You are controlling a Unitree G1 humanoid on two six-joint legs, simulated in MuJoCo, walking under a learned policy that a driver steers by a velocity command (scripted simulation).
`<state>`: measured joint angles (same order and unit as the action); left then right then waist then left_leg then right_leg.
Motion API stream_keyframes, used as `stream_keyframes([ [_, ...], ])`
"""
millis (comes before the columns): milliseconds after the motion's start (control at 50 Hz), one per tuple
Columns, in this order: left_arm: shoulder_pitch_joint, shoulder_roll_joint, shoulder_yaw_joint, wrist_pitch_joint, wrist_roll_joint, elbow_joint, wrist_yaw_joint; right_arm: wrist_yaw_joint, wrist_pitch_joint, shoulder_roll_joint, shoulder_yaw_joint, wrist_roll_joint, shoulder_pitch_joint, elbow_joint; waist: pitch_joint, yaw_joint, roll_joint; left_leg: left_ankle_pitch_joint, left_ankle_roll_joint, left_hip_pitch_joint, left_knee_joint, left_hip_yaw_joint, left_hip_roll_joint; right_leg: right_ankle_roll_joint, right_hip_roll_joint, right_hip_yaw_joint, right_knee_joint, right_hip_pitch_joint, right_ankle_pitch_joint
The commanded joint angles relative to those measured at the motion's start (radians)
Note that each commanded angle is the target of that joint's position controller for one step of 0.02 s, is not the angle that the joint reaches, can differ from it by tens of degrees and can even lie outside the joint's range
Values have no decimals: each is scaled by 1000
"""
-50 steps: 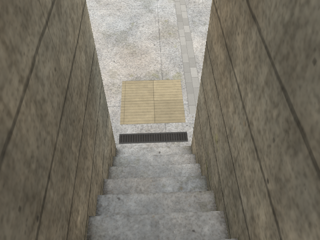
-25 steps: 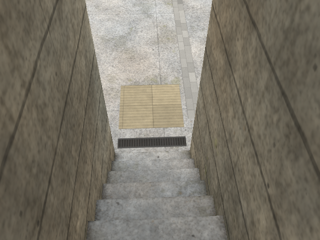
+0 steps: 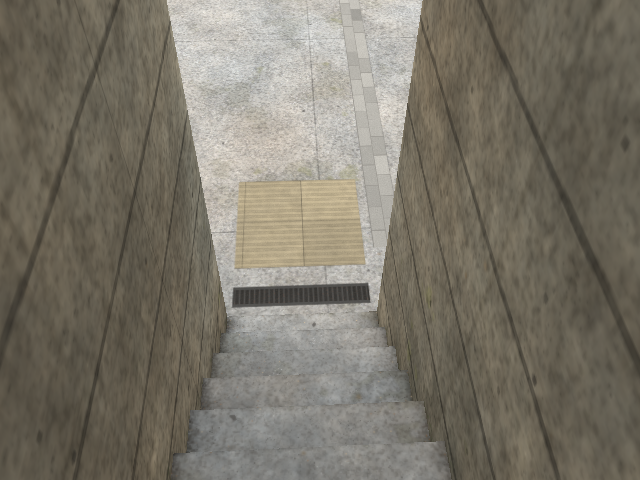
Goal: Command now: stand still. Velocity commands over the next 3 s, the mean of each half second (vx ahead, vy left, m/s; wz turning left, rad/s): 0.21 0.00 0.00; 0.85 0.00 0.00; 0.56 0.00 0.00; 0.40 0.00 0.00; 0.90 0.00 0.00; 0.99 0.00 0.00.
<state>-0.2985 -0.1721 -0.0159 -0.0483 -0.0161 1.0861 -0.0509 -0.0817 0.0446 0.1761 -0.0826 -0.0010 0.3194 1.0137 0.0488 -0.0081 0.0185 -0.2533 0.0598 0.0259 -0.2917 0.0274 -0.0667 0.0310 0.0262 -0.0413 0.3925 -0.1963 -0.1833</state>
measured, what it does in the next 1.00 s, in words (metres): goes down: right foot, then left foot 0.20 m lower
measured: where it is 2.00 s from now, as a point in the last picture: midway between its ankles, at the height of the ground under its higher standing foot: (319, 475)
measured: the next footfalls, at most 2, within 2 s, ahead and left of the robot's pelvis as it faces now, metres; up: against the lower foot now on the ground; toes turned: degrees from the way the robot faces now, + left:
right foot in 0.56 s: +0.08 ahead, -0.14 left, +0.00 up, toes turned -4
left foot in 0.86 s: +0.23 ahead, +0.00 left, -0.20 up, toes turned -3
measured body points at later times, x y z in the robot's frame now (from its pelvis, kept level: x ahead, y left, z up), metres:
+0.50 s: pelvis +0.04 -0.01 -0.03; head +0.06 -0.02 +0.42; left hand +0.07 +0.24 -0.17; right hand +0.01 -0.25 -0.18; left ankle -0.06 +0.08 -0.74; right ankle +0.01 -0.14 -0.72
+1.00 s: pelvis +0.28 -0.03 -0.30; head +0.28 -0.05 +0.15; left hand +0.38 +0.20 -0.42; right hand +0.20 -0.28 -0.45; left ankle +0.19 +0.00 -0.95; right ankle +0.37 -0.19 -0.90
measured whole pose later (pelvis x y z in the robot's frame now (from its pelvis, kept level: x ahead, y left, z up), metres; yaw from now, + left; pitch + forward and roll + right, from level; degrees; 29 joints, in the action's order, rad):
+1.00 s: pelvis +0.28 -0.03 -0.30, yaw -2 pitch -1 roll +0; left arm -0.19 -0.14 -0.04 0.09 -0.06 0.95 0.07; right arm 0.00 -0.11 0.25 -0.01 0.02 0.48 1.08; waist 0.03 0.00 -0.04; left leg -0.73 0.17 0.33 -1.08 0.07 -0.15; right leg -0.04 -0.01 -0.11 1.36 -0.81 -0.08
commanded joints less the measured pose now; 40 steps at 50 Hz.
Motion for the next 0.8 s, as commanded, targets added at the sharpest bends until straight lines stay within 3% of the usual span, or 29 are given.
stream_keyframes([
  [20,-81,-83,-15,-1,-1,-13,3,2,-1,92,-17,-2,82,-17,23,-1,-4,283,-52,53,41,-10,-4,-5,-63,79,-42,12,135],
  [240,-103,-71,-17,-7,-1,-10,4,4,3,83,-14,-2,98,-8,31,-2,-7,294,-51,61,44,-8,-4,-5,-69,84,-42,21,143],
  [260,-136,-118,-35,-6,-9,-4,12,13,3,121,-32,4,126,-7,25,-4,-5,57,-38,67,47,0,-8,-26,-71,86,-39,19,-17],
  [280,-165,-179,-63,1,-27,-13,24,30,0,178,-56,22,138,-15,52,-5,-40,-247,8,126,55,-41,24,-53,-63,72,-5,-4,-300],
  [300,-196,-196,-79,14,-48,-12,34,45,-10,199,-70,46,154,-23,96,-5,-67,-450,68,193,57,-111,90,-84,-37,48,82,-51,-432],
  [320,-206,-146,-75,35,-66,-13,47,66,-31,179,-64,67,162,-35,111,-21,-120,-489,133,245,53,-210,195,-84,-20,38,271,-76,-360],
  [340,-162,-63,-54,57,-81,-45,52,82,-59,138,-46,78,148,-41,133,-33,-165,-472,190,271,61,-295,298,-67,-9,44,426,-150,-229],
  [360,-44,-32,-40,78,-84,-118,58,101,-88,73,-15,65,113,-58,145,-46,-128,-421,224,241,56,-345,361,-73,21,18,484,-302,-148],
  [380,45,-23,-34,97,-89,-174,67,118,-115,33,7,67,110,-65,119,-69,-109,-368,242,201,20,-387,386,-77,37,-9,570,-407,-144],
  [420,35,-22,-24,117,-91,-215,67,125,-136,43,18,63,115,-75,69,-77,-56,-335,238,171,-97,-312,326,-96,43,17,593,-474,-156],
  [460,29,-45,-29,140,-94,-249,57,123,-144,69,25,43,132,-86,54,-88,-65,-354,227,272,-203,-260,265,-96,18,79,584,-425,-203],
  [480,153,-117,-60,139,-26,-290,81,117,-162,257,-15,23,159,-98,78,-89,-175,-98,212,167,-170,-301,272,-51,-12,133,551,-509,-137],
  [500,181,-142,-62,134,-33,-309,92,115,-168,268,-20,25,217,-85,58,-111,-166,27,224,122,-188,-338,311,-30,8,113,557,-539,-160],
  [520,134,-128,-56,113,-33,-281,92,108,-169,252,-16,30,195,-90,63,-83,-174,75,217,145,-240,-307,299,-25,12,118,522,-503,-165],
  [540,-4,-127,-64,116,-28,-232,96,107,-159,240,-8,35,134,-107,58,-13,-121,156,210,274,-335,-284,284,2,-11,137,483,-344,-179],
  [560,-286,-109,-71,119,-10,-137,95,100,-145,238,-6,32,-41,-143,-27,161,-115,301,156,531,-531,-167,193,-40,-55,159,389,51,-206],
  [580,-582,-214,-113,125,-14,-55,96,103,-156,198,5,35,-187,-193,-114,335,138,361,78,790,-982,-21,49,-127,12,-13,334,352,-315],
  [600,-631,-261,-111,140,-10,-28,88,107,-176,103,31,70,-253,-227,-79,322,384,-302,90,1106,-1202,-164,-64,-201,154,-375,254,411,-157],
  [620,-572,-242,-105,149,25,-28,88,117,-183,101,38,66,-222,-227,-9,268,265,-341,60,1267,-1154,-288,-65,-257,259,-558,189,388,-203],
  [640,-430,-194,-92,162,-16,-65,106,119,-174,139,29,52,-327,-200,95,229,-8,-291,13,1303,-1173,-259,5,-215,275,-506,190,258,-365],
  [660,-289,-176,-82,165,-53,-115,118,119,-170,178,15,37,-267,-180,96,141,-68,-167,-16,1214,-1051,-242,31,-211,277,-484,279,102,-449],
  [680,-79,-133,-67,155,-52,-180,125,110,-153,183,19,47,-273,-186,98,52,-90,-5,-42,936,-903,-166,38,-190,220,-356,278,-192,-428],
  [700,39,-93,-63,165,-25,-190,148,92,-148,163,31,40,-209,-178,49,-53,-129,449,-69,593,-654,-109,23,-113,70,-105,450,-451,-455],
  [720,53,-99,-56,171,0,-183,162,71,-126,109,51,22,-137,-141,-27,-89,-74,664,-93,271,-639,57,-66,-95,13,26,450,-651,-488],
  [740,68,-92,-50,186,36,-164,165,53,-113,68,76,24,-60,-116,-55,-131,-76,886,-95,32,-607,80,-67,-91,-11,82,479,-770,-518],
  [760,98,-105,-51,185,53,-161,163,56,-93,73,86,17,-29,-107,-48,-139,-10,879,-99,-43,-547,114,-63,-104,-12,106,512,-753,-483],
  [780,81,-107,-52,181,51,-151,148,69,-73,112,80,23,46,-78,-70,-145,37,854,-90,-85,-577,144,-69,-118,-15,92,611,-696,-417],
  [800,97,-103,-55,175,36,-134,141,79,-67,158,62,43,148,-38,-76,-171,90,813,-52,-64,-616,84,-30,-124,6,59,777,-616,-327],
])
Over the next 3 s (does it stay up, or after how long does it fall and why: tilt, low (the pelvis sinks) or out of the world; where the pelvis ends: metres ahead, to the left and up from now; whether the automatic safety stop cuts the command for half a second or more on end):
stays up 1.40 0.02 -1.29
